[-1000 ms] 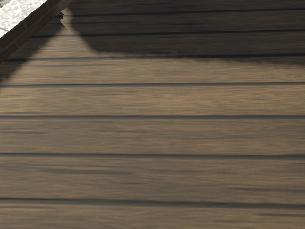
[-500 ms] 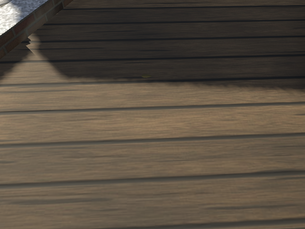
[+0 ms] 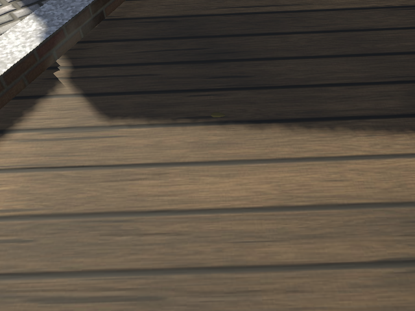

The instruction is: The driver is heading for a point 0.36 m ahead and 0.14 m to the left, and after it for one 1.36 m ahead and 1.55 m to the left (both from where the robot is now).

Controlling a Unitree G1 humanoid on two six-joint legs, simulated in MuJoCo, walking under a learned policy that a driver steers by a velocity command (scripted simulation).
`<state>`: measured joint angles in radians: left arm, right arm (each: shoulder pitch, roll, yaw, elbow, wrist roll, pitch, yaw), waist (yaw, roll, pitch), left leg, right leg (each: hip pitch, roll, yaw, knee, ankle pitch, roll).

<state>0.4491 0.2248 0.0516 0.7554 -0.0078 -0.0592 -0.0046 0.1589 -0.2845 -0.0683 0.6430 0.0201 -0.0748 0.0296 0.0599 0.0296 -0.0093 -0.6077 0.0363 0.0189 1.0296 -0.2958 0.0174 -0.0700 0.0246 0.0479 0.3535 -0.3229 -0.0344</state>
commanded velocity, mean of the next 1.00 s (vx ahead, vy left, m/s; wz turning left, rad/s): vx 0.48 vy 0.00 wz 0.47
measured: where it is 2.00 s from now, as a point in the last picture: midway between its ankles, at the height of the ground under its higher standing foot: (99, 196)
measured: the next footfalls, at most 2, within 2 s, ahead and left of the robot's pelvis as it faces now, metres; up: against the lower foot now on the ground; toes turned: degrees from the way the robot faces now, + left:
left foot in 0.22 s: +0.29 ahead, +0.15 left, +0.00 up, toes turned +6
right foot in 0.74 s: +0.60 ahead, +0.02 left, +0.00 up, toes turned +27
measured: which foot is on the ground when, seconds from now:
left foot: up 0.00-0.20, down 0.22-0.74, up 0.76-1.00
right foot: down 0.00-0.22, up 0.24-0.72, down 0.74-1.00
